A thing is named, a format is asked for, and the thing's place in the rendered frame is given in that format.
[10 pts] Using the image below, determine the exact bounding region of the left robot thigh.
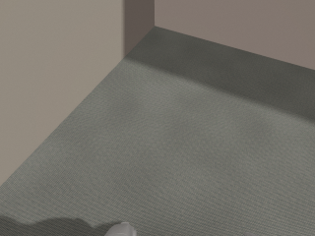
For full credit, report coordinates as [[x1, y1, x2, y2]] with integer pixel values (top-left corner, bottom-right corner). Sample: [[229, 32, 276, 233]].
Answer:
[[104, 223, 137, 236]]

